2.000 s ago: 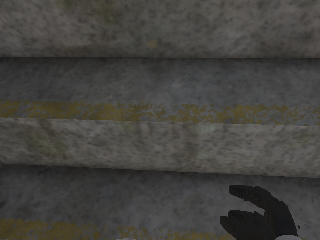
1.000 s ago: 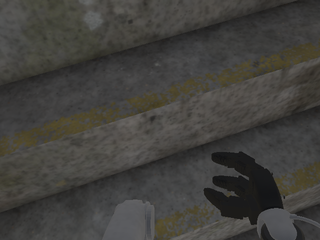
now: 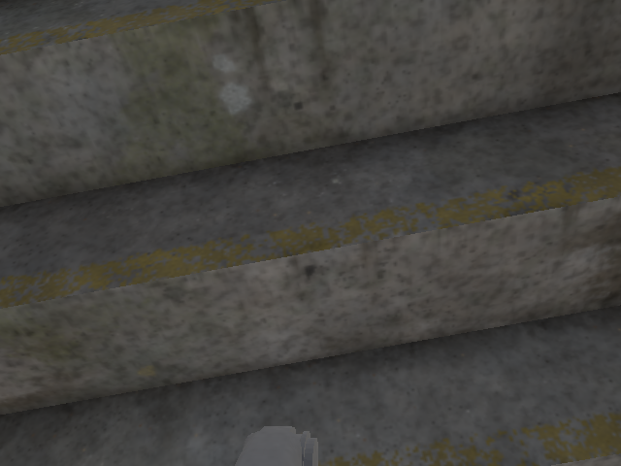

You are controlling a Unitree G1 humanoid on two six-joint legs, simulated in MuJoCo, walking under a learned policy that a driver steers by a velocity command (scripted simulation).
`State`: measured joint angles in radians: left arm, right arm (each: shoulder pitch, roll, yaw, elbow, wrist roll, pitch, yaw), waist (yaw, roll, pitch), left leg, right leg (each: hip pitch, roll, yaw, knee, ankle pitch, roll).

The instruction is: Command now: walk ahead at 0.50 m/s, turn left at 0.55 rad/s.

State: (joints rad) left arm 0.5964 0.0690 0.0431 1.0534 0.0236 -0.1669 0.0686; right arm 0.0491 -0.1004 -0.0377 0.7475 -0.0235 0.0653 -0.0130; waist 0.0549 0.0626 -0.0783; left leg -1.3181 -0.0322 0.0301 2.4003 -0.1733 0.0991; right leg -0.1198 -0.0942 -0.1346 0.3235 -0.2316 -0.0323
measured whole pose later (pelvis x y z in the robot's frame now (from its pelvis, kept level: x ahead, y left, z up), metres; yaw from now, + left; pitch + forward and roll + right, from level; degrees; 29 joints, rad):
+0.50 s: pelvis +0.06 +0.09 +0.16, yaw +14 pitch +0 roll -2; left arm 0.06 0.04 -0.05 0.66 0.03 -0.08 0.00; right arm 0.26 -0.17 -0.03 1.02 -0.02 -0.03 -0.03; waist 0.04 0.05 -0.13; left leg -0.65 -0.10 0.08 0.99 -0.40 0.15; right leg -1.11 -0.02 0.01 2.00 0.16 -0.06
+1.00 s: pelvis +0.14 +0.08 +0.21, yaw +3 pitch +1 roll -1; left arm 0.21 0.13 0.03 0.95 0.03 -0.02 0.01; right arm 0.48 -0.08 -0.03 1.23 -0.01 -0.19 -0.06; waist -0.01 -0.02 -0.12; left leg -0.34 0.06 0.25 0.63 -0.33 0.08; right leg -1.15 0.05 0.07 2.10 0.12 -0.13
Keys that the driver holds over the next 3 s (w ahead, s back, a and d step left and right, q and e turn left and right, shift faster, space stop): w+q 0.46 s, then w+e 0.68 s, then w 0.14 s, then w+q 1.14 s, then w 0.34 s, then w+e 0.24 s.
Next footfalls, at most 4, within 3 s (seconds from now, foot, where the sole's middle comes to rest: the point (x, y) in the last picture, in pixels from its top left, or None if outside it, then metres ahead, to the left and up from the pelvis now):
0.24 left None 0.19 0.15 -0.55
1.42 right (563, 394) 0.48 -0.26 -0.31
2.42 left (263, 214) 0.64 0.15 -0.07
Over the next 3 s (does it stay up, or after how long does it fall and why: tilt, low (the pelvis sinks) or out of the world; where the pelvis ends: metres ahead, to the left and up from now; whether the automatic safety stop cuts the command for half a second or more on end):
stays up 0.65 0.10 0.71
